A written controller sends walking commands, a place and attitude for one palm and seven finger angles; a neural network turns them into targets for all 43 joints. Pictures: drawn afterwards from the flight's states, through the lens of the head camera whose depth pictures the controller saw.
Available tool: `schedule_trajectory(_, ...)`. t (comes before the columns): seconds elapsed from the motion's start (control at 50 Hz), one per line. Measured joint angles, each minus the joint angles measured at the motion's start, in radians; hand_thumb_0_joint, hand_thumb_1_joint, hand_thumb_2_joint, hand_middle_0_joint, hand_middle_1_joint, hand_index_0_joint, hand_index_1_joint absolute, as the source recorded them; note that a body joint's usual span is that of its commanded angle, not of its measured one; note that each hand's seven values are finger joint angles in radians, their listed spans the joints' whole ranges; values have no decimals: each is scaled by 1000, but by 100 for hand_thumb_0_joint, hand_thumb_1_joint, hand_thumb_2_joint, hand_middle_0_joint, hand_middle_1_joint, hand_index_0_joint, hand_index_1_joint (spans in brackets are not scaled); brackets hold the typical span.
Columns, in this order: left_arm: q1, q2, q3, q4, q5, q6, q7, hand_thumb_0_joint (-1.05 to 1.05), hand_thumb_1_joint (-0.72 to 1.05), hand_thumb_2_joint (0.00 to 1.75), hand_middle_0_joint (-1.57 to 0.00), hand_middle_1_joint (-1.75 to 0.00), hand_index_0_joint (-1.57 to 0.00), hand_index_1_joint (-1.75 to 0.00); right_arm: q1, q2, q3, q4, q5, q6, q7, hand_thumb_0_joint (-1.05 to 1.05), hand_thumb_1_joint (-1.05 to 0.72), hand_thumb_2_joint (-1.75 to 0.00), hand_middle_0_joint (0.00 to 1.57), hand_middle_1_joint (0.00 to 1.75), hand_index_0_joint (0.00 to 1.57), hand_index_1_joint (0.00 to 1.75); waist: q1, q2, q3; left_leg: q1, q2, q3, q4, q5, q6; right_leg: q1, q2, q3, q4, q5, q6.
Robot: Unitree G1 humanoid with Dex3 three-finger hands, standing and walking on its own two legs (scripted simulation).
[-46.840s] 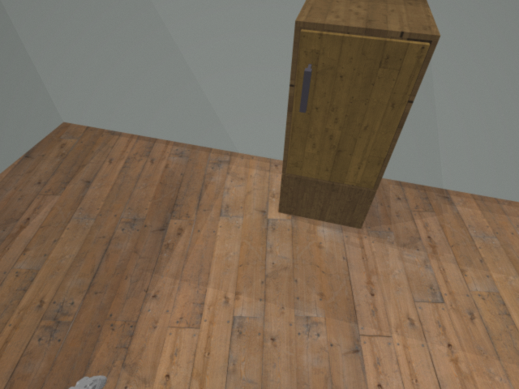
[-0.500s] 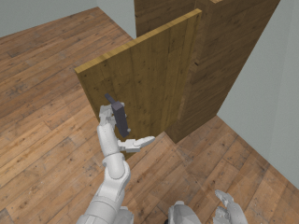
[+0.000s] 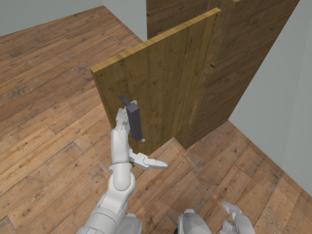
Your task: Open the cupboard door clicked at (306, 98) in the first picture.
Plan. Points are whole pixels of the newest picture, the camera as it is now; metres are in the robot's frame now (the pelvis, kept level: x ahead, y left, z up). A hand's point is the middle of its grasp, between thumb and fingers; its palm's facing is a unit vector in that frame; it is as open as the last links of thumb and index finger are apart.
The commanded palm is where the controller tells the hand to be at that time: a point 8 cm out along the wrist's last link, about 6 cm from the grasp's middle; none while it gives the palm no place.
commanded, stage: slide the hand sideways off the handle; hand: left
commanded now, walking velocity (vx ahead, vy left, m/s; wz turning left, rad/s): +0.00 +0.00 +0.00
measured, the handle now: (130, 119) +0.40 +0.09 +0.04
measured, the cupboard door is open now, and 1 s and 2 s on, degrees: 94 97 97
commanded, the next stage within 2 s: draw the hand back to the body in 1.10 s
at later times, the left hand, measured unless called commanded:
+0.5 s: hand (131, 165) +0.28 +0.07 +0.03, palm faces -0.10 -0.99 -0.03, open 16.3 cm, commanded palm +0.26 +0.13 +0.03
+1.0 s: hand (109, 174) +0.25 +0.12 +0.04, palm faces -0.04 -1.00 -0.04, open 16.3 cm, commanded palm +0.23 +0.18 +0.03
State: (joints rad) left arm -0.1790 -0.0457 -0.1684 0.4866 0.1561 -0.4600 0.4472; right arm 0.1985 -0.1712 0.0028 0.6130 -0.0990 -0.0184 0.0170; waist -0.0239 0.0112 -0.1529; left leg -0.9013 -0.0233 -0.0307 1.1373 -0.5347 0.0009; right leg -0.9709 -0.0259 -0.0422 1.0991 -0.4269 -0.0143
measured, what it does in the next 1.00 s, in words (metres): stands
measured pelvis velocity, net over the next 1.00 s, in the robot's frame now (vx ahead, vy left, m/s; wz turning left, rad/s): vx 0.01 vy -0.01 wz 0.01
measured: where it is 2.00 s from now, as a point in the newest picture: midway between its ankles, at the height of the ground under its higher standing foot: outside the picture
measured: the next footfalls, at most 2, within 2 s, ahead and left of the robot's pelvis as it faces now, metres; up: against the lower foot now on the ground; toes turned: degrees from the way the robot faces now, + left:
none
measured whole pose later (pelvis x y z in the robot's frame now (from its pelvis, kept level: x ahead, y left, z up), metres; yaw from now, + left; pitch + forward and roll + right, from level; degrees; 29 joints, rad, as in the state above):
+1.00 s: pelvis +0.01 -0.01 -0.01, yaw +0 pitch +17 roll -1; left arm 0.33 0.15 -0.02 -0.03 -0.13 -0.39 -0.11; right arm 0.24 -0.23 0.01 0.46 -0.01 -0.08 -0.03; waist 0.01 0.02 -0.16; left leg -0.91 -0.01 -0.06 1.21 -0.60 -0.02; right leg -0.98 -0.01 -0.07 1.18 -0.50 -0.03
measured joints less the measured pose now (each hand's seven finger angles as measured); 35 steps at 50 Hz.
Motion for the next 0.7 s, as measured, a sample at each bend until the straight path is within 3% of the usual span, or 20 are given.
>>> schedule_trajectory(0.04,9,77,-17,-17,-18,-14,-145,-1,-50,30,-27,-46,-19,-47,10,-8,0,-10,16,-1,-6,1,-90,-90,20,30,20,30,2,3,5,2,-3,-5,9,-4,0,4,-3,-4,8,-6,0)
schedule_trajectory(0.08,11,131,-35,-35,-80,-8,-276,-1,-50,30,-24,-42,-16,-43,18,-23,1,-22,41,-4,-13,1,-90,-90,20,30,20,30,5,14,15,11,-4,-11,15,-7,1,19,-4,-11,8,-8,1)
schedule_trajectory(0.14,20,129,-38,-58,-200,36,-388,-1,-50,30,-21,-37,-14,-38,24,-44,4,-36,74,-13,-22,1,-90,-90,20,30,20,30,9,30,31,37,-3,-11,4,-5,5,49,-3,-10,-11,-2,7)
schedule_trajectory(0.2,52,75,-13,-85,-256,74,-395,-1,-50,30,-17,-34,-14,-35,36,-51,6,-58,86,-20,-21,1,-90,-90,20,30,20,30,10,24,24,54,-5,2,-21,3,9,59,-4,3,-28,6,11)
schedule_trajectory(0.28,117,45,-10,-142,-205,56,-358,-1,-50,30,-13,-32,-16,-33,46,-46,4,-92,75,-26,1,1,-90,-90,20,30,20,30,7,2,1,45,-5,16,-19,-1,10,38,-4,17,-14,-1,12)
schedule_trajectory(0.34,183,54,-20,-208,-163,24,-351,-1,-50,30,-12,-31,-16,-32,42,-41,-1,-113,68,-21,17,1,-90,-90,20,30,20,30,9,-7,-4,32,-1,20,3,-16,8,22,0,20,12,-14,9)
schedule_trajectory(0.42,257,86,-20,-277,-144,21,-367,-1,-50,30,-13,-30,-15,-31,28,-40,-1,-129,69,-6,20,1,-90,-90,20,30,20,30,20,-7,4,25,2,16,27,-31,5,15,3,16,35,-29,5)
schedule_trajectory(0.6,369,131,6,-411,-205,53,-419,-1,-50,30,-14,-30,-15,-30,4,-38,11,-144,81,-26,-12,1,-90,-90,20,30,20,30,36,14,13,14,1,-8,46,-39,-4,14,0,-8,48,-42,-2)
schedule_trajectory(0.7,372,137,16,-433,-204,59,-461,-1,-50,30,-15,-30,-15,-30,1,-38,17,-149,82,-39,-20,1,-90,-90,20,30,20,30,37,12,6,-4,1,-15,64,-47,-9,-3,0,-15,68,-52,-8)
